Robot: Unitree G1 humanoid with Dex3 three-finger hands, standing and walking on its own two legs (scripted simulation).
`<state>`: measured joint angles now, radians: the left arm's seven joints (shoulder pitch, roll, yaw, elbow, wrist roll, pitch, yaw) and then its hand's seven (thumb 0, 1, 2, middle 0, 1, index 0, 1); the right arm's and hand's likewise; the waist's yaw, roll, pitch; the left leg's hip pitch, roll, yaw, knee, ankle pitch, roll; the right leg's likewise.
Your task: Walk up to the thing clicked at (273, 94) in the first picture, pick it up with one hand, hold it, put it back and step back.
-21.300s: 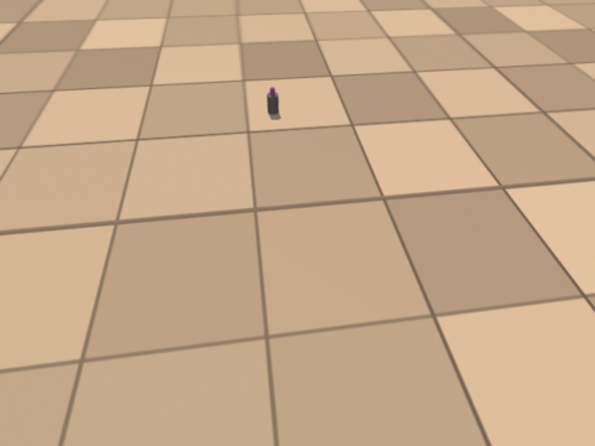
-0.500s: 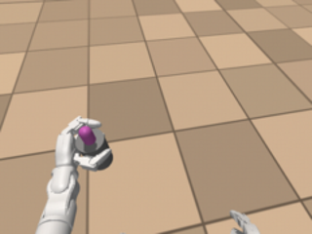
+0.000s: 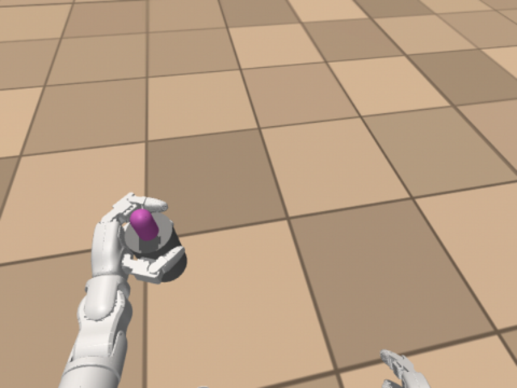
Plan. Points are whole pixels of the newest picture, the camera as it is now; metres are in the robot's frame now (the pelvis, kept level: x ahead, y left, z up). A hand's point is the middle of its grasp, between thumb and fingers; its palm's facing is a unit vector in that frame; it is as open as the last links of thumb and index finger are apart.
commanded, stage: crouch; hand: left
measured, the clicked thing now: (154, 242) +0.33 +0.17 +0.03
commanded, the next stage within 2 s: lower in 1.92 s
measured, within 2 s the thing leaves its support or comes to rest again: neither
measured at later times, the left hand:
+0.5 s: hand (160, 266) +0.34 +0.18 -0.06, palm faces +0.18 -0.98 -0.01, open 9.6 cm
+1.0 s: hand (173, 303) +0.36 +0.20 -0.31, palm faces +0.18 -0.98 -0.03, open 9.6 cm
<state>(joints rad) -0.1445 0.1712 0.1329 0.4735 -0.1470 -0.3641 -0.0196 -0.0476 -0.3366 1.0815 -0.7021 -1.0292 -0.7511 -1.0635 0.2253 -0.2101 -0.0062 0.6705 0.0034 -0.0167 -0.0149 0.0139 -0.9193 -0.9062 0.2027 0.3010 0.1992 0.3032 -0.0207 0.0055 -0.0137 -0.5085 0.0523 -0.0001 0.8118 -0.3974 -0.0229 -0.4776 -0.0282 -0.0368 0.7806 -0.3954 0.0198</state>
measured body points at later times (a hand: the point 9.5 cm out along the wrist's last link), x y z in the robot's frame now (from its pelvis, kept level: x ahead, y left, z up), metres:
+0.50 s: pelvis -0.02 +0.00 -0.05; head +0.08 +0.02 +0.39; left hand +0.32 +0.23 -0.06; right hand +0.11 -0.26 -0.16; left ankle +0.01 +0.13 -0.71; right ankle +0.00 -0.13 -0.71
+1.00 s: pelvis -0.07 +0.00 -0.27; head +0.12 +0.03 +0.14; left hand +0.34 +0.26 -0.31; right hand +0.05 -0.26 -0.40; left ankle +0.01 +0.13 -0.71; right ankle +0.00 -0.13 -0.71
